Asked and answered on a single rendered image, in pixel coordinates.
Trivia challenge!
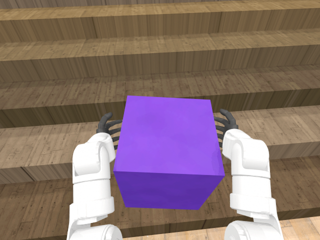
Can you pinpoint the robot right upper arm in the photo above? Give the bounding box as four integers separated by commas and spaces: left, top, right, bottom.
224, 220, 283, 240

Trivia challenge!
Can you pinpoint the left robot forearm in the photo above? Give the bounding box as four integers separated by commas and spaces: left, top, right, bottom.
66, 132, 116, 240

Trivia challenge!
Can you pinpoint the robot right hand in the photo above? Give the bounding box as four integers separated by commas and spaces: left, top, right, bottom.
214, 108, 239, 148

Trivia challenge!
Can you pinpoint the right robot forearm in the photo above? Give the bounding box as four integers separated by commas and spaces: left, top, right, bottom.
222, 129, 284, 240

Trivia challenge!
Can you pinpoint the robot left upper arm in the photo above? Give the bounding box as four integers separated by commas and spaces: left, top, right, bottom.
69, 224, 123, 240

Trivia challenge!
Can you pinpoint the carton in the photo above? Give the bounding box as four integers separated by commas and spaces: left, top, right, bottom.
113, 95, 225, 210

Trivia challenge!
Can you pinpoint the robot left hand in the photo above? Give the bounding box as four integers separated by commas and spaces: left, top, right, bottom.
96, 112, 122, 150

